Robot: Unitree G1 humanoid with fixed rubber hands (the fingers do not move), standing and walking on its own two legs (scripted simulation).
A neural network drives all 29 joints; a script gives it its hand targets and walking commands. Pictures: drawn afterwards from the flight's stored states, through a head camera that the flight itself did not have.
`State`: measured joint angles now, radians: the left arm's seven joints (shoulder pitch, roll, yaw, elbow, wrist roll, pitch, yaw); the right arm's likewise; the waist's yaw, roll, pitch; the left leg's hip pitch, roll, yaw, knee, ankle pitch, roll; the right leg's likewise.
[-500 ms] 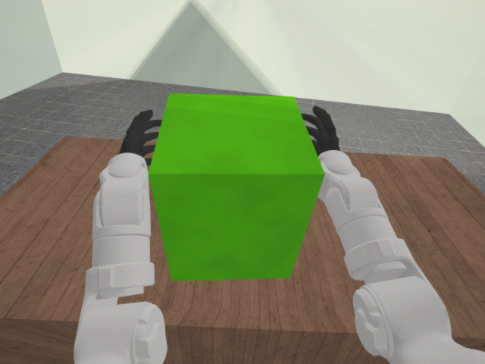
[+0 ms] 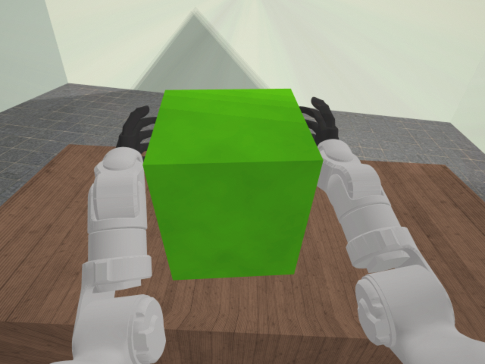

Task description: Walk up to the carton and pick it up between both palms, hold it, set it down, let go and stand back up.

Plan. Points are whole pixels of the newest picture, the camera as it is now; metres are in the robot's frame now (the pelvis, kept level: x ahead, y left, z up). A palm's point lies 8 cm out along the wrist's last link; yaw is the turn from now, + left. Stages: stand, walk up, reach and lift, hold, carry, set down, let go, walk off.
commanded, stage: hold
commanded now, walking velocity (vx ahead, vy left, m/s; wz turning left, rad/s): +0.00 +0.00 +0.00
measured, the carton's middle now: (231, 184) +0.37 +0.01 +0.19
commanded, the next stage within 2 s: none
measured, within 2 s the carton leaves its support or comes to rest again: neither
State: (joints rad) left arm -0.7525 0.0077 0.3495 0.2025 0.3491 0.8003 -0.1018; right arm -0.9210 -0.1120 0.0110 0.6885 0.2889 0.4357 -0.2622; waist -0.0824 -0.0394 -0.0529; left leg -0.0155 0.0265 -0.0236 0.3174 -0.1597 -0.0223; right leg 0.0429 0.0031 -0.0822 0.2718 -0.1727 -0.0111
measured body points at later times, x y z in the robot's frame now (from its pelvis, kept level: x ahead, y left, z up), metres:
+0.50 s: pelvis +0.00 +0.00 +0.00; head -0.08 +0.02 +0.44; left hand +0.38 +0.16 +0.26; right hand +0.39 -0.14 +0.28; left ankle +0.02 +0.13 -0.75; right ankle +0.00 -0.11 -0.75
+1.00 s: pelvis +0.00 +0.00 +0.00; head -0.08 +0.02 +0.44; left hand +0.38 +0.16 +0.26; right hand +0.39 -0.14 +0.28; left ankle +0.02 +0.13 -0.75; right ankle +0.00 -0.11 -0.75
